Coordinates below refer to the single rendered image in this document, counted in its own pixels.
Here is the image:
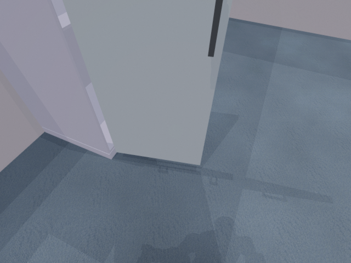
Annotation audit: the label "fridge door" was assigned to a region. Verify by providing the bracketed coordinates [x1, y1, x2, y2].
[63, 0, 233, 165]

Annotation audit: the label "handle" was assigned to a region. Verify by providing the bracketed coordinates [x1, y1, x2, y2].
[208, 0, 223, 57]

